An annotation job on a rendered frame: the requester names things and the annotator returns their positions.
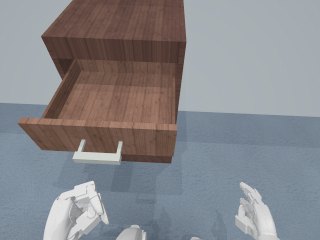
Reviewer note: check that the drawer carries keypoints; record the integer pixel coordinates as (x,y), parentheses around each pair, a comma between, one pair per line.
(105,102)

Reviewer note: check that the robot right hand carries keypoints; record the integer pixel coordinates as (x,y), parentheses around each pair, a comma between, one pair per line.
(259,220)

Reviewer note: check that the robot left hand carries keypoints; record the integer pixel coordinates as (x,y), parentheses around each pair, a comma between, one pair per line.
(65,213)

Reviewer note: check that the cabinet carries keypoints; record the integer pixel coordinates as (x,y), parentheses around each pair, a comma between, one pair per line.
(121,30)

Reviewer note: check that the handle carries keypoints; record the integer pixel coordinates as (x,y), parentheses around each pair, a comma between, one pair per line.
(97,157)

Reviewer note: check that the left robot thigh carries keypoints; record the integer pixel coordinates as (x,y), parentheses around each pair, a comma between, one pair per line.
(132,233)

